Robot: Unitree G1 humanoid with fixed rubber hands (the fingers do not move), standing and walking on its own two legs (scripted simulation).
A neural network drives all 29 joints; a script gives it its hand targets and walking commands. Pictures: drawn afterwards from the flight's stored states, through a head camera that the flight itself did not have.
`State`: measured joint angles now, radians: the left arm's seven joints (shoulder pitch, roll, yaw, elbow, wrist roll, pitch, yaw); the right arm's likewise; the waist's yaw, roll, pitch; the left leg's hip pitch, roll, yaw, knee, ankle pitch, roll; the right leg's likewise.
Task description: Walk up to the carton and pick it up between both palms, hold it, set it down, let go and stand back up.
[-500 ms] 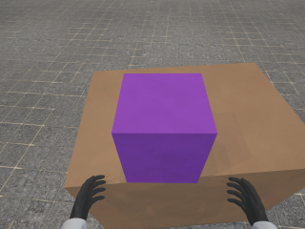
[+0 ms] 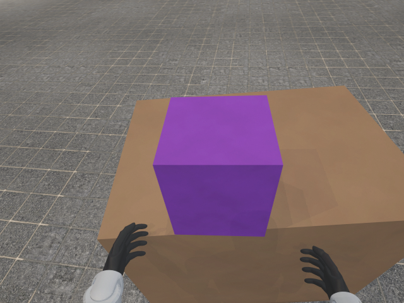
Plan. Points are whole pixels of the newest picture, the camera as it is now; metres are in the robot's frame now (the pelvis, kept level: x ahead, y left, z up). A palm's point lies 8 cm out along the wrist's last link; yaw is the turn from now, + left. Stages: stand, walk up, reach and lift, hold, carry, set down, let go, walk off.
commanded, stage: let go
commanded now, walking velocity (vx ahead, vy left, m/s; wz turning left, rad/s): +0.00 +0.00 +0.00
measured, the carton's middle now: (218, 168) +0.38 +0.01 +0.06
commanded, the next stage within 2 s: stand in 0.42 s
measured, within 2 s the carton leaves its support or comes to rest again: neither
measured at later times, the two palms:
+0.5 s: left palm (116, 269) +0.19 +0.21 -0.01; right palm out of the picture +0.12 -0.24 -0.07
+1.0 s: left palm out of the picture +0.09 +0.20 -0.15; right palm out of the picture +0.01 -0.23 -0.14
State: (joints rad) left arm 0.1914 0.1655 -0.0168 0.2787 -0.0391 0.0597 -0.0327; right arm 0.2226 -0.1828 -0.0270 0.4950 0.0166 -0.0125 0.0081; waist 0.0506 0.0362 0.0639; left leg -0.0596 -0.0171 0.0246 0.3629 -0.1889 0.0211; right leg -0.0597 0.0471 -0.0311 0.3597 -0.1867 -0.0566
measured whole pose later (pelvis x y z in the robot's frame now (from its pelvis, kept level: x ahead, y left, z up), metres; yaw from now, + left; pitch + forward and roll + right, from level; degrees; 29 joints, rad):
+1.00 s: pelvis -0.02 +0.00 -0.02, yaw -3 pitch +3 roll -2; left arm 0.21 0.14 -0.02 0.81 0.04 -0.02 0.03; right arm 0.31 -0.17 -0.04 0.81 -0.02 0.00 0.00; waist -0.02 0.02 0.04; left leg -0.35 0.01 0.03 0.67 -0.44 0.03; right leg -0.23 0.04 0.02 0.55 -0.38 0.00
